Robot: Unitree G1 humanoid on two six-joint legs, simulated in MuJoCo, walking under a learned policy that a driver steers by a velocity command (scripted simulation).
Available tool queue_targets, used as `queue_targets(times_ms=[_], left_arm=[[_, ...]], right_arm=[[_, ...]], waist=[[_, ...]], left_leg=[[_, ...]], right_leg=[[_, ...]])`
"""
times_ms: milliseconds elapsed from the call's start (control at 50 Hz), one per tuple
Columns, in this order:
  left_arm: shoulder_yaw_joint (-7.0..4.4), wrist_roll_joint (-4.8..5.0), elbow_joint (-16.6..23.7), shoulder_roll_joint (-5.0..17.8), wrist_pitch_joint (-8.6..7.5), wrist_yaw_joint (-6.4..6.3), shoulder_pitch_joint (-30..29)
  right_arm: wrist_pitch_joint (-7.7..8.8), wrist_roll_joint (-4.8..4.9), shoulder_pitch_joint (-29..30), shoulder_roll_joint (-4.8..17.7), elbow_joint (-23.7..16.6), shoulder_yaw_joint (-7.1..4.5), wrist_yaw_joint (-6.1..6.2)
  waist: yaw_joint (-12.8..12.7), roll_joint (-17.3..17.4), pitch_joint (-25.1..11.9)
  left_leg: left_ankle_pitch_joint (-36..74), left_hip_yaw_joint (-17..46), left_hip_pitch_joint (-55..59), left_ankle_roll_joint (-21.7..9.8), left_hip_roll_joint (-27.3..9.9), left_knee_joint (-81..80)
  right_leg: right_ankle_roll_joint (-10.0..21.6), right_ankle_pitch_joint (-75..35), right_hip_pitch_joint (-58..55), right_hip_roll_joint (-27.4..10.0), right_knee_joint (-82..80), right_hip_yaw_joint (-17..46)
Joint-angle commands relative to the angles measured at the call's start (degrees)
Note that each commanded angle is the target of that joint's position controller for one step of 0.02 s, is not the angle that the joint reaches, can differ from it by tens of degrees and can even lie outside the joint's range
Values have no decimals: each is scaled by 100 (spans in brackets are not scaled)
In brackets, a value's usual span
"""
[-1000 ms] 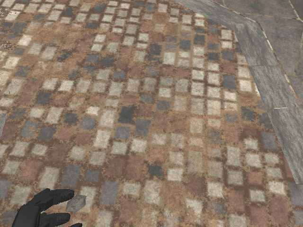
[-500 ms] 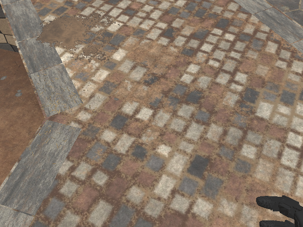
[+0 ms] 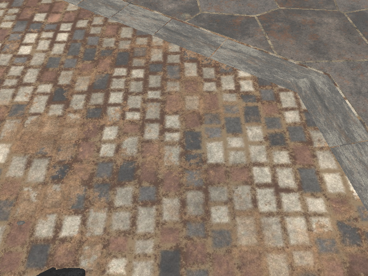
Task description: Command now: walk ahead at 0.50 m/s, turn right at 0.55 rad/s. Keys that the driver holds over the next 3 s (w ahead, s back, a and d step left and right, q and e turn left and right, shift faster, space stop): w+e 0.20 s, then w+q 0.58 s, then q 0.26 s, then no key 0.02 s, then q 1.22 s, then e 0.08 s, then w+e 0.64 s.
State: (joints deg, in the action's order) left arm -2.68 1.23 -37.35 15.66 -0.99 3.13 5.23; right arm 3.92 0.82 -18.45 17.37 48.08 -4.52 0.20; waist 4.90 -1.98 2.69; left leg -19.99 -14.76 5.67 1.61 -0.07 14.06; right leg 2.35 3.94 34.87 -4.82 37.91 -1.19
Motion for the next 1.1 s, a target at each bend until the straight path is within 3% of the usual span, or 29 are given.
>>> queue_targets(times_ms=[20,60,80,100,120,140,160,180,220,280,360,420,500,560,600,620,640,660,680,700,720,740,780,860,960,1040,1060,1080,1100], left_arm=[[-227,-15,524,639,-29,39,-22],[-557,17,111,1183,36,-73,1625],[-703,62,-3,1771,89,-202,2068],[-656,27,265,1983,-36,-150,1817],[-503,10,271,1428,-142,-90,1755],[-437,-13,224,1231,-217,-89,1580],[-391,-11,242,1086,-247,-100,1204],[-331,-41,306,898,-256,-124,909],[-282,-120,376,788,-277,-182,697],[-262,-124,154,841,-346,-260,898],[-228,-131,-80,887,-362,-312,1112],[-241,-137,-294,990,-389,-303,1312],[-277,-116,-560,1015,-310,-312,1471],[-323,-105,-576,1139,-213,-385,1311],[-311,-115,-503,1175,-112,-465,1137],[-226,-200,-379,1027,-128,-524,1231],[1,-295,-218,320,-276,-399,1976],[-37,-151,-261,709,-460,-304,1511],[-101,61,-35,973,-595,-229,927],[-67,35,60,918,-673,-233,622],[-92,-105,94,911,-695,-256,488],[-124,-178,105,925,-659,-271,568],[-118,-226,76,819,-559,-289,809],[-23,-280,173,534,-435,-373,392],[-42,-160,318,541,-427,-306,-313],[-201,-213,177,823,-517,-296,220],[-241,-310,151,1030,-544,-333,557],[-243,-434,238,1250,-485,-385,589],[-289,-290,109,1172,-351,-363,870]], right_arm=[[-52,102,215,1245,-329,-312,57],[-103,115,277,1139,-383,-253,87],[-52,-136,0,529,-578,-61,77],[147,-136,-117,255,-845,95,19],[295,83,598,836,-944,-39,-51],[383,175,852,842,-1055,-25,-77],[417,54,831,759,-972,-13,-25],[390,-79,758,815,-912,-54,8],[259,-122,497,746,-812,-59,-22],[119,-123,608,476,-755,32,-36],[134,-36,1268,324,-869,125,-100],[164,42,1680,297,-986,160,-186],[180,64,1957,329,-1181,162,-339],[165,19,1605,448,-1213,102,-412],[117,-11,418,837,-965,-127,-350],[78,-9,-442,1222,-861,-254,-281],[100,48,-644,1648,-850,-343,-285],[91,88,-814,1038,-841,-197,-269],[80,38,-511,883,-902,-142,-230],[64,5,-179,848,-994,-126,-205],[52,-13,107,759,-1063,-93,-193],[55,-75,266,676,-1141,-52,-168],[37,-46,409,686,-1201,-58,-127],[-52,-21,380,1001,-1109,-165,26],[-334,69,-10,938,-935,-183,173],[-419,33,412,745,-1130,-155,230],[-396,-33,359,476,-1231,-65,213],[-367,-118,-520,101,-1198,43,185],[-365,-4,-1110,494,-1153,32,143]], waist=[[-450,650,-113],[-1353,458,-1010],[-1201,-778,-1403],[-843,-1288,-2312],[-1207,-437,-1978],[-1078,-331,-1218],[-787,159,-803],[-585,106,-610],[-376,-56,-601],[-440,-54,-439],[-765,-154,-174],[-972,-130,63],[-1035,-28,255],[-757,-199,-82],[-90,-174,-882],[238,314,-1516],[-266,1738,-2161],[125,1222,-2393],[181,934,-1526],[37,334,-1050],[-160,101,-638],[-356,244,-566],[-552,430,-480],[-517,475,-328],[-211,760,-654],[-643,895,-783],[-716,509,-1297],[-288,-856,-1846],[-270,-1558,-2389]], left_leg=[[5265,332,32,-817,-1660,730],[5348,82,-910,-491,-1295,3060],[1555,91,-2944,-160,-738,5068],[-1572,1415,-4544,22,317,6510],[-1170,2080,-5159,-84,-29,6656],[-644,1987,-5284,-217,-248,6285],[-224,1985,-4970,-224,-499,5764],[42,2002,-4581,-183,-643,5307],[367,1933,-4105,-49,-730,4991],[1061,1720,-4127,168,-766,4281],[2587,1606,-4097,105,-686,2824],[3059,1558,-4088,-29,-565,2191],[2393,1632,-4628,-321,-401,1779],[1587,1323,-4085,-603,-67,1717],[1552,1003,-2396,-891,398,1561],[1868,2167,-675,-1252,-346,1621],[803,5265,1437,-2409,-1725,1231],[-123,6124,1787,-2354,-1795,480],[-99,5331,1177,-2072,-1659,318],[317,4782,381,-1922,-1462,253],[999,4377,-370,-1877,-1284,150],[1553,4092,-836,-1863,-1113,36],[2134,3754,-1329,-1902,-952,-107],[4307,2753,-2263,-1597,-460,201],[3325,3126,-1981,-1098,-292,761],[2763,3751,-1527,-792,-247,1834],[2093,3448,-1760,-570,63,2749],[-1434,2904,-2994,-229,761,4163],[-2329,2538,-3798,-28,683,5319]], right_leg=[[343,706,-516,417,-99,-441],[742,421,-2956,869,-573,-441],[1295,459,-4716,-358,-733,1650],[2326,1732,-5741,-1441,-1806,4923],[1985,1909,-5547,-1392,-2229,4584],[1762,1587,-4812,-1191,-2241,3755],[1544,952,-3986,-914,-2211,3114],[1440,276,-3396,-701,-2254,2639],[1449,-528,-2847,-569,-2450,2217],[1380,-1358,-2529,-455,-2653,1436],[1009,-906,-2583,-244,-2837,753],[955,-420,-2861,-474,-2998,642],[882,-973,-3891,-858,-2727,455],[669,-3103,-4289,-902,-1964,191],[405,-4647,-4003,-585,-214,-192],[178,-3210,-2739,-389,1446,-330],[-266,1841,-168,886,3549,-67],[-208,2738,623,867,4103,822],[-102,2278,1037,540,4028,885],[-58,1889,933,305,3622,792],[-110,1669,727,156,3096,737],[-160,1517,342,44,2820,759],[-346,1468,85,-9,2334,661],[-716,507,-487,323,871,316],[-680,-690,-1075,819,-636,465],[-336,-874,-1693,606,-1516,680],[-33,-2011,-2678,-57,-1490,1059],[788,-4430,-4262,-1451,-1081,2462],[1576,-3517,-4756,-2339,-1226,3894]])
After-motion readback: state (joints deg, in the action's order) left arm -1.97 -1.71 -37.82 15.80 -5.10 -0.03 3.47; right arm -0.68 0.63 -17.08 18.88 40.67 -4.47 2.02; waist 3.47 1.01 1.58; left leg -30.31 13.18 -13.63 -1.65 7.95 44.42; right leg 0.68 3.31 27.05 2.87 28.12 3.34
